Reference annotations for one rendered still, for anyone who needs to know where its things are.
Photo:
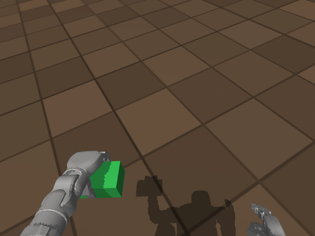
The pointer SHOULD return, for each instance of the left robot arm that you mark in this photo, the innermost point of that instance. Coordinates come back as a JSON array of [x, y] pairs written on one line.
[[56, 208]]

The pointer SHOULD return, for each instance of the carton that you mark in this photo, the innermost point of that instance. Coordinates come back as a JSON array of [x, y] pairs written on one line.
[[107, 181]]

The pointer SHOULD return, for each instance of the left robot hand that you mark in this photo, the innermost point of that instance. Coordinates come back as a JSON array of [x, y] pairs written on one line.
[[89, 161]]

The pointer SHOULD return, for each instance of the right robot hand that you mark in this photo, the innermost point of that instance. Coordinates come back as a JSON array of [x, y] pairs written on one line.
[[271, 225]]

